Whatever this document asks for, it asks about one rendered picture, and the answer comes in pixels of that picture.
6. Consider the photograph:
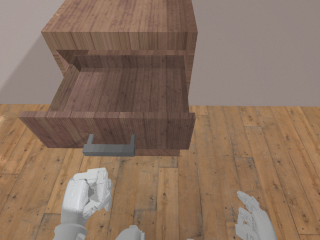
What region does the handle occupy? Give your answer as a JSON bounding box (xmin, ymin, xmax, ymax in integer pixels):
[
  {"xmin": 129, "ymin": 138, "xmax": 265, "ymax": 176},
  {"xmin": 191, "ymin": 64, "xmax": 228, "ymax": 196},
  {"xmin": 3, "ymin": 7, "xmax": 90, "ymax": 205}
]
[{"xmin": 82, "ymin": 134, "xmax": 136, "ymax": 157}]

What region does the cabinet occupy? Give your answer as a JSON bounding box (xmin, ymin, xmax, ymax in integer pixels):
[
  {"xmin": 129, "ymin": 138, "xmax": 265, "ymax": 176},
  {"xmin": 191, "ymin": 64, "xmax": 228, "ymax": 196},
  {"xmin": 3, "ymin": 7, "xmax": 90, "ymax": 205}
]
[{"xmin": 41, "ymin": 0, "xmax": 198, "ymax": 157}]

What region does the robot right hand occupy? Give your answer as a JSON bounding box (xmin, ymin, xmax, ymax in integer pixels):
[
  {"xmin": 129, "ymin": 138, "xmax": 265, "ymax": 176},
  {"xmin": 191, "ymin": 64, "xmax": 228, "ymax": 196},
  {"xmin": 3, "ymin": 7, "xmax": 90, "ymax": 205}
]
[{"xmin": 235, "ymin": 191, "xmax": 277, "ymax": 240}]

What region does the drawer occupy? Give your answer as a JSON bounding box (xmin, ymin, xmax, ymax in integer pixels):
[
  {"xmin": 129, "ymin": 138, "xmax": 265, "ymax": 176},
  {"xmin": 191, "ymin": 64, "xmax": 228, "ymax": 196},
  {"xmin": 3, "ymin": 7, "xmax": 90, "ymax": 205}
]
[{"xmin": 18, "ymin": 54, "xmax": 196, "ymax": 150}]

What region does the robot left forearm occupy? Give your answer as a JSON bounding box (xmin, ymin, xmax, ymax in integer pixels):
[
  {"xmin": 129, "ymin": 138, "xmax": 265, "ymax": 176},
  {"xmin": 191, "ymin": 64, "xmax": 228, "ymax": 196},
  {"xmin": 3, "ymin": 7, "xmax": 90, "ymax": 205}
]
[{"xmin": 53, "ymin": 223, "xmax": 88, "ymax": 240}]

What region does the left robot thigh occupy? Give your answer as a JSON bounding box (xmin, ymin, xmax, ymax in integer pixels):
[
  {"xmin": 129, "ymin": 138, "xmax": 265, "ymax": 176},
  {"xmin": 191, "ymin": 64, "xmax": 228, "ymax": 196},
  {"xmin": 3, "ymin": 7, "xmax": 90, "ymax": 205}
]
[{"xmin": 115, "ymin": 228, "xmax": 145, "ymax": 240}]

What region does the robot left hand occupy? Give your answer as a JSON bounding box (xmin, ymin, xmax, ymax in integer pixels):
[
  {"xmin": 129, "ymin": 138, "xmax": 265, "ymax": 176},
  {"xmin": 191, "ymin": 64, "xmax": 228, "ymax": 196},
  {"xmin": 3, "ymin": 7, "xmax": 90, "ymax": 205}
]
[{"xmin": 60, "ymin": 167, "xmax": 113, "ymax": 227}]

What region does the left robot shin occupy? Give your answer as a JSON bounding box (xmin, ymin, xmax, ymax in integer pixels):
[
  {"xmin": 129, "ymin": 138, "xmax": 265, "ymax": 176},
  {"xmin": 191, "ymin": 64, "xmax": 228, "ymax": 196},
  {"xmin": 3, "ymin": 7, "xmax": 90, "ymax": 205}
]
[{"xmin": 129, "ymin": 225, "xmax": 139, "ymax": 229}]

